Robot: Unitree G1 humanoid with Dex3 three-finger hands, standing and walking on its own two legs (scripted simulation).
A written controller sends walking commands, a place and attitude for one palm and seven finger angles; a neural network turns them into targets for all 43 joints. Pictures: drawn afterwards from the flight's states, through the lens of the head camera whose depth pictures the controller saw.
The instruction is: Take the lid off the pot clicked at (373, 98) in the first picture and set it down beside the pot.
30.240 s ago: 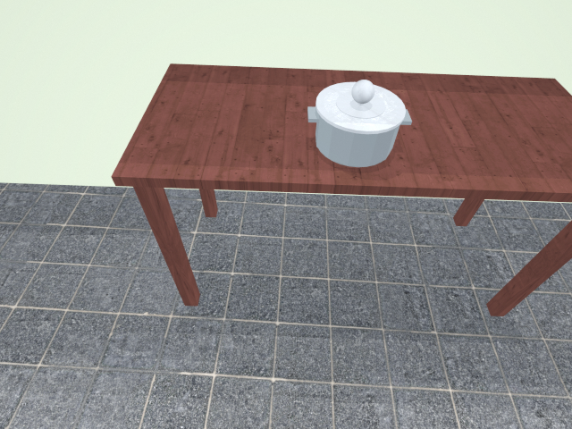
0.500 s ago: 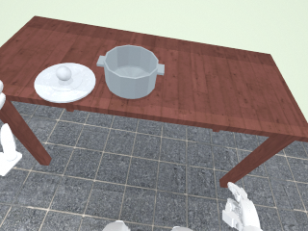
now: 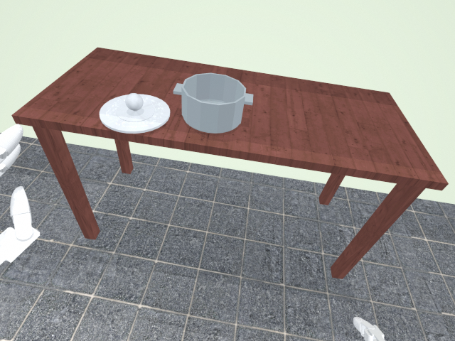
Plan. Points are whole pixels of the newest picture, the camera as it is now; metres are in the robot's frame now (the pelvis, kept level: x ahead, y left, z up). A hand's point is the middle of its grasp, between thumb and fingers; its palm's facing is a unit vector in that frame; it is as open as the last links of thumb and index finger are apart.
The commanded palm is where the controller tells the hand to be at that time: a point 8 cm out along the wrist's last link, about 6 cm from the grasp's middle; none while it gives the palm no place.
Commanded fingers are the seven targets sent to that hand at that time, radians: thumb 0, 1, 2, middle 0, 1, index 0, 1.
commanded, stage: stop stepping back and stand still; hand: left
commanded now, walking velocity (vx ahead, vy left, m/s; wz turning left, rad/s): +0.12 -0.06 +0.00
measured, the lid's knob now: (134, 101) +0.76 +0.31 +0.01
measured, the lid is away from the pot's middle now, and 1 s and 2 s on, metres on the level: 0.24 0.24 0.24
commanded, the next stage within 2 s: let the arm hang, fingers relaxed in 1.56 s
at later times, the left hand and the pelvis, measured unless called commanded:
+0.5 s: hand out of the picture +0.15 +0.34 +0.15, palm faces +0.35 -0.85 -0.40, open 7.4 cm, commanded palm none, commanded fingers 0.00 0.90 0.90 -0.20 -0.30 -0.20 -0.30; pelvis -0.06 +0.09 +0.00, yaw -2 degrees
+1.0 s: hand out of the picture +0.11 +0.24 -0.14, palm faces -0.11 -0.99 -0.09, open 7.2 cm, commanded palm none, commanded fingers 0.00 0.90 0.90 -0.20 -0.30 -0.20 -0.30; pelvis -0.01 +0.08 +0.04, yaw +0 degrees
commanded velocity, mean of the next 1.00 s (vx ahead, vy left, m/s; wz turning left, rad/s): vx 0.08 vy -0.12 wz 0.00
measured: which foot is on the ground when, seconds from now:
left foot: up 0.00-0.00, down 0.02-1.00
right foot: down 0.00-0.04, up 0.06-0.24, down 0.26-0.42, up 0.44-1.00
